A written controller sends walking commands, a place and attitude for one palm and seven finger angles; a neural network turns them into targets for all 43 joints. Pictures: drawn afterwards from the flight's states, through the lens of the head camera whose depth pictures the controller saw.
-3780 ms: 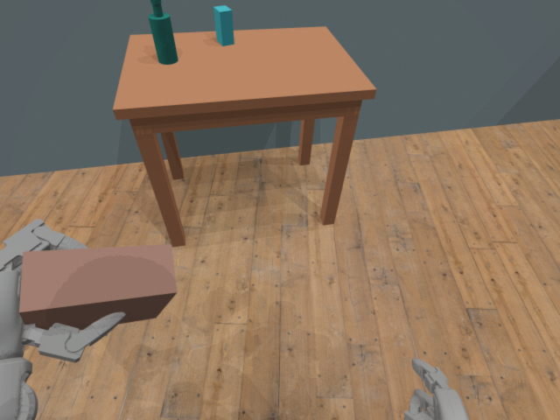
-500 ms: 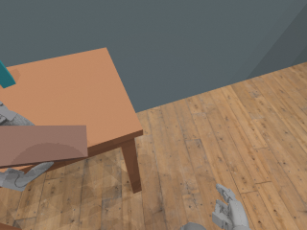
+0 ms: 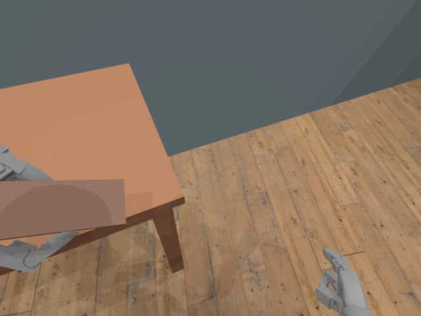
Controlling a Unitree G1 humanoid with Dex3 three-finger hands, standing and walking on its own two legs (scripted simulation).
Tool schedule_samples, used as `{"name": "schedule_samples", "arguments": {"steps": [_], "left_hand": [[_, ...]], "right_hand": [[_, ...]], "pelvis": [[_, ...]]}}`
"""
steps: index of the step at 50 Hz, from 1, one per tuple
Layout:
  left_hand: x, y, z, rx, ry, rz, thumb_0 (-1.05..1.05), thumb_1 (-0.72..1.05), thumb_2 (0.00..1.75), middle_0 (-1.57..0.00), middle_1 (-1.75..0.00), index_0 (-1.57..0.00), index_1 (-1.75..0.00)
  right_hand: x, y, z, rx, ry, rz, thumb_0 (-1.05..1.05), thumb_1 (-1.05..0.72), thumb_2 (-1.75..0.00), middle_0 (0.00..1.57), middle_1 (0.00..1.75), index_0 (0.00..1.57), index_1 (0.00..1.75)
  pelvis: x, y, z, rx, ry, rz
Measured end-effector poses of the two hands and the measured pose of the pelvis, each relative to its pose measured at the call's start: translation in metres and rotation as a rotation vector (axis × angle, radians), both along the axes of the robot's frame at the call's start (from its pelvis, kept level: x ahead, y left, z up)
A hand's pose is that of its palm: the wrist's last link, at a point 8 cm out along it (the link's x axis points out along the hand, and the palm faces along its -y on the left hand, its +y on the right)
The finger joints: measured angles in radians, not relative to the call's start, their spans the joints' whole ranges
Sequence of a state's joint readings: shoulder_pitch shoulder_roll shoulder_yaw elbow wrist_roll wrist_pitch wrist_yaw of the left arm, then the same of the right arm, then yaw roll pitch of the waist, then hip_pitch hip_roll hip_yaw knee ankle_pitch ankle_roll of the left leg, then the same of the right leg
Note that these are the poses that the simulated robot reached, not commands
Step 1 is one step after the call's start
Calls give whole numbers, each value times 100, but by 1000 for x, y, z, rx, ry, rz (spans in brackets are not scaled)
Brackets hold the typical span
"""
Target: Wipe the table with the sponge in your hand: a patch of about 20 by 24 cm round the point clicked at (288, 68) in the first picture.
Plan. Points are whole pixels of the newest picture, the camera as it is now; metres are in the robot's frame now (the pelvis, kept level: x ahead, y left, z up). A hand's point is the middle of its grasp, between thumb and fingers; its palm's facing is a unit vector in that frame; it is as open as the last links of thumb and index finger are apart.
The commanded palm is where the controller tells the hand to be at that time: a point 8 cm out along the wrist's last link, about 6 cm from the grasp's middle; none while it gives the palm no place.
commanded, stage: come to a stop and stand still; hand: left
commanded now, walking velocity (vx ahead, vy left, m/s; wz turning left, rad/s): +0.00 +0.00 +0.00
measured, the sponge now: (77, 208) +0.23 +0.19 +0.16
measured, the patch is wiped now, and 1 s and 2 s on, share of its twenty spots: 0.00 0.00 0.00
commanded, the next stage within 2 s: look again from close up in 0.56 s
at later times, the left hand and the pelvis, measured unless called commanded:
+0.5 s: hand (7, 250) +0.18 +0.24 +0.17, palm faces +0.38 -0.83 -0.41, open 9.6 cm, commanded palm +0.13 +0.28 +0.19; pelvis -0.04 +0.00 +0.01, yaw -1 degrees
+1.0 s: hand out of the picture +0.17 +0.29 +0.17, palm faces +0.41 -0.82 -0.40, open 9.6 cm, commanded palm +0.11 +0.30 +0.19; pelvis -0.05 +0.03 +0.01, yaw -1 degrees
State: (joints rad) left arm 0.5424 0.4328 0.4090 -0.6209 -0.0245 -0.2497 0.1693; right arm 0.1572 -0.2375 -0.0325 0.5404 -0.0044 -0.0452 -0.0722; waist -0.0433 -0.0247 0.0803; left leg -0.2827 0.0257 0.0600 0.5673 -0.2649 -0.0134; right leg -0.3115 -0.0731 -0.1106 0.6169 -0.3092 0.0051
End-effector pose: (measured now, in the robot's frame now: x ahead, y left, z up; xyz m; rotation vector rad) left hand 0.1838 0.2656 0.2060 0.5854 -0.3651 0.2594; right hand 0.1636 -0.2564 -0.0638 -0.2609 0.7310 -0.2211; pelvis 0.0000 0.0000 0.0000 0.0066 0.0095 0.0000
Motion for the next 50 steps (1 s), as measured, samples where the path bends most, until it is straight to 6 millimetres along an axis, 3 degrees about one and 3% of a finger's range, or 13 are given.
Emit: {"name": "schedule_samples", "arguments": {"steps": [6, 12, 18, 28, 30, 33, 36, 40, 42, 50], "left_hand": [[-11, 28, -15, -66, 50, 98, 0, -45, 99, -81, -133, -80, -133], [-20, 9, -17, -129, 41, 95, 0, -45, 99, -81, -134, -80, -133], [-32, -5, -11, -119, 51, 50, 0, -45, 99, -81, -134, -80, -134], [-49, 20, -28, -147, 97, 120, 0, -45, 99, -81, -134, -80, -134], [-44, 30, -14, -41, 42, 105, 0, -45, 99, -81, -134, -80, -134], [-37, 50, -3, -52, -55, 121, 0, -45, 99, -81, -134, -80, -134], [-36, 47, -7, -118, -70, 81, 0, -45, 99, -81, -134, -80, -134], [-44, 24, -23, -157, 23, -42, 0, -45, 99, -81, -134, -80, -134], [-48, 22, -29, -137, 65, -72, 0, -45, 99, -81, -134, -80, -134], [-51, 65, -20, -110, -11, 82, 0, -45, 100, -81, -134, -80, -134]], "right_hand": [[-10, 33, -2, 56, 33, 55, 1, -91, -90, 20, 30, 20, 30], [-21, 54, -15, 133, 38, 125, 1, -91, -90, 20, 30, 20, 30], [-38, 45, -20, 147, 37, 93, 1, -91, -90, 20, 30, 20, 30], [-72, 17, -9, 37, 75, 26, 2, -91, -90, 20, 30, 20, 30], [-76, 15, -9, 12, 76, 75, 1, -91, -90, 20, 30, 20, 30], [-81, 18, -7, 18, 76, 104, 2, -91, -90, 20, 30, 20, 30], [-86, 24, -1, 33, 40, 93, 2, -91, -90, 20, 30, 20, 30], [-89, 38, 6, 53, -6, 62, 2, -91, -90, 20, 30, 20, 30], [-88, 46, 7, 62, -11, 61, 2, -91, -90, 20, 30, 20, 30], [-66, 72, 5, 74, 12, 162, 2, -91, -90, 20, 30, 20, 30]], "pelvis": [[-1, 6, 7, -10, 5, -6], [-15, 0, 6, -16, -16, 0], [-27, -3, 5, -26, -11, -1], [-42, -1, 9, -13, -16, -8], [-51, -3, 7, -23, -13, 0], [-63, -1, 6, -34, -19, -17], [-67, 8, 8, -23, -31, -32], [-63, 22, 11, -18, -25, -46], [-61, 25, 11, -14, -24, -43], [-50, 26, 10, -19, -29, -16]]}}
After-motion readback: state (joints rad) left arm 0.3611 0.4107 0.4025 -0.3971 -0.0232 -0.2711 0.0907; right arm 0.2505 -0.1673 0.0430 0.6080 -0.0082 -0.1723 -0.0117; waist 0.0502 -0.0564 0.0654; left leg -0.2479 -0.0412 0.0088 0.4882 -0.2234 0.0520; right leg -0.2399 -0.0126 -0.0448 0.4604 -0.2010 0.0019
